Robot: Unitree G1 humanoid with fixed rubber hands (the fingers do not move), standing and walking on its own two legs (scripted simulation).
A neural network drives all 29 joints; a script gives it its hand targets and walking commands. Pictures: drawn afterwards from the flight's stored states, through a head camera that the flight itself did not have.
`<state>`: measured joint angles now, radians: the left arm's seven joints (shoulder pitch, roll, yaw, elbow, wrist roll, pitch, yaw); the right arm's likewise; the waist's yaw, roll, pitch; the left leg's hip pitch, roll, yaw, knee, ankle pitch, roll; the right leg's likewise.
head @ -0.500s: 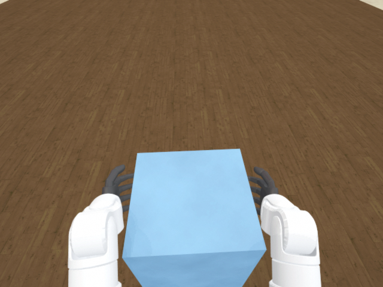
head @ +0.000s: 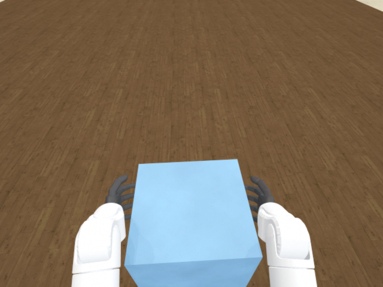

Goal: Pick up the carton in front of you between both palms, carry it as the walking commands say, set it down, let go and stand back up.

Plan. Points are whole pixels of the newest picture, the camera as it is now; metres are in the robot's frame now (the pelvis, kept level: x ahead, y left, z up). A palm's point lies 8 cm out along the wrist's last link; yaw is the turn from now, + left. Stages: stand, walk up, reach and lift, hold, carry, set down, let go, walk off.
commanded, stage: carry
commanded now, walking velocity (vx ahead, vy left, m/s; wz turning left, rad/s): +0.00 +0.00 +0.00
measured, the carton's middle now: (191, 233) +0.25 +0.00 -0.01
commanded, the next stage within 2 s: hold in 1.10 s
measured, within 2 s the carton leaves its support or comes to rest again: neither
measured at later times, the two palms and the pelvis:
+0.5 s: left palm (114, 228) +0.24 +0.15 +0.04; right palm (264, 228) +0.24 -0.15 +0.04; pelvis -0.05 +0.00 +0.00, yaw +0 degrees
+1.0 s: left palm (116, 234) +0.23 +0.14 +0.05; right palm (270, 233) +0.22 -0.16 +0.04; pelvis -0.06 -0.01 +0.00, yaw +0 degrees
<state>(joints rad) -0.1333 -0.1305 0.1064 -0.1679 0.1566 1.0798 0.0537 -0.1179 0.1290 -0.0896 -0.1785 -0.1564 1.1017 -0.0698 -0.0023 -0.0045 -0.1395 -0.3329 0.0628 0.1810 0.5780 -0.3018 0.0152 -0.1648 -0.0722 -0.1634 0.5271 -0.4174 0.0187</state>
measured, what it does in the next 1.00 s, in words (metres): shifts its weight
